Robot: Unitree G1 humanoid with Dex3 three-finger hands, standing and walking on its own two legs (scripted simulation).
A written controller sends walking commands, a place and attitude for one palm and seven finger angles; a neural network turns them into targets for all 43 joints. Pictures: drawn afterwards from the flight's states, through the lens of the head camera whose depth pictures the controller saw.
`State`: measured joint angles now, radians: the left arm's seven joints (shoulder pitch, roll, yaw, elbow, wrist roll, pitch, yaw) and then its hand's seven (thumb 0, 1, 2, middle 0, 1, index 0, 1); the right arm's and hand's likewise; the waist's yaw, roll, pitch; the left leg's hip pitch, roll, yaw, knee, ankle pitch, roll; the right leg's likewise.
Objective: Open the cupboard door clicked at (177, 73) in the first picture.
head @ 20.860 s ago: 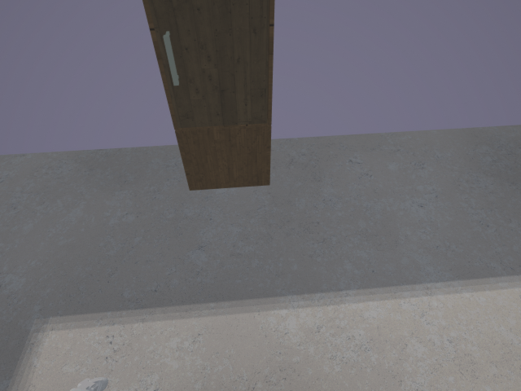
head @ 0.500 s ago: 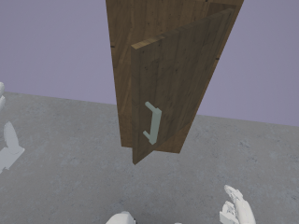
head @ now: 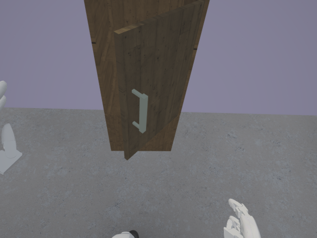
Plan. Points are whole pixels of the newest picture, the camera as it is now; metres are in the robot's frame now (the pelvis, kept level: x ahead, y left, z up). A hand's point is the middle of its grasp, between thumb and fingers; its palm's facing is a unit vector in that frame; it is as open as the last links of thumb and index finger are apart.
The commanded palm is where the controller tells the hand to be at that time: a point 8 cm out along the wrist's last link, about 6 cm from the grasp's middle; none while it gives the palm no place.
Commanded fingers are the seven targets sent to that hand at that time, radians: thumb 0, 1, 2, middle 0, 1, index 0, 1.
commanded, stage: stop stepping back and stand still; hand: left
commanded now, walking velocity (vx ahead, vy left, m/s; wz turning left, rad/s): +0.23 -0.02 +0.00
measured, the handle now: (139, 112) +0.51 +0.08 -0.02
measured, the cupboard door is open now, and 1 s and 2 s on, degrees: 47 47 47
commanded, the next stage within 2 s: let the arm hang, fingers relaxed in 0.68 s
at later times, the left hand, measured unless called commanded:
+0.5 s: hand out of the picture +0.13 +0.27 +0.18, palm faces +0.46 -0.76 -0.46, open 7.5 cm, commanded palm +0.06 +0.31 +0.19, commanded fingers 0.00 0.90 0.90 -0.20 -0.30 -0.20 -0.30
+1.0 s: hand out of the picture +0.07 +0.21 -0.12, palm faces +0.05 -0.96 -0.27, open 7.4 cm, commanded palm none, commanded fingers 0.00 0.90 0.90 -0.20 -0.30 -0.20 -0.30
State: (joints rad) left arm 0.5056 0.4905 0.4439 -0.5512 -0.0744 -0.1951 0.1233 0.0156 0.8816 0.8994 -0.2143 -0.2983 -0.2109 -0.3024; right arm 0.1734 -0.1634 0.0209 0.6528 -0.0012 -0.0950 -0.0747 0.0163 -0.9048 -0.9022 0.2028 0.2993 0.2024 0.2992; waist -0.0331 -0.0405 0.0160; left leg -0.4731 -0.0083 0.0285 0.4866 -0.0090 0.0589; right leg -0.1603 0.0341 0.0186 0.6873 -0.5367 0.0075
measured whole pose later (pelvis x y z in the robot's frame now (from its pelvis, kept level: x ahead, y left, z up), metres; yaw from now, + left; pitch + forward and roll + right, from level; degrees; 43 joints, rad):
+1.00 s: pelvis -0.05 +0.01 +0.01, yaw +5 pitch +0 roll +1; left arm 0.22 0.23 0.03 0.69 0.03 0.04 0.00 0.01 0.90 0.90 -0.20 -0.29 -0.19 -0.30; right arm 0.14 -0.26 0.00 0.87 -0.02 -0.01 -0.01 0.01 -0.91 -0.90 0.20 0.30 0.20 0.30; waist -0.03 0.01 0.02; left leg -0.31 -0.02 0.00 0.56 -0.25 0.01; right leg -0.25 -0.03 -0.07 0.59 -0.34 -0.02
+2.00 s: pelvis -0.05 +0.00 +0.02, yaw +5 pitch -1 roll +0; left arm 0.29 0.13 0.02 1.15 0.01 0.00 0.03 0.01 0.91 0.90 -0.20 -0.30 -0.20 -0.30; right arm 0.29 -0.13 0.01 1.15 -0.02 0.01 -0.04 0.01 -0.91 -0.90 0.20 0.30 0.20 0.30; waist -0.01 0.02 0.04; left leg -0.21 -0.01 -0.01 0.42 -0.19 0.00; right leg -0.14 -0.01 -0.09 0.42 -0.26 -0.02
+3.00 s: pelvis -0.05 -0.02 +0.01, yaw -4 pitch +1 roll +2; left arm 0.22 0.19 0.09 1.02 0.03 0.06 -0.01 0.01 0.90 0.90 -0.20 -0.30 -0.20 -0.30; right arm 0.23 -0.19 -0.04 1.03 -0.03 0.02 -0.05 0.01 -0.91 -0.90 0.20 0.30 0.20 0.30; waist 0.01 0.02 0.09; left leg -0.27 0.07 0.13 0.55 -0.29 -0.03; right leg -0.31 0.01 -0.02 0.71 -0.42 -0.02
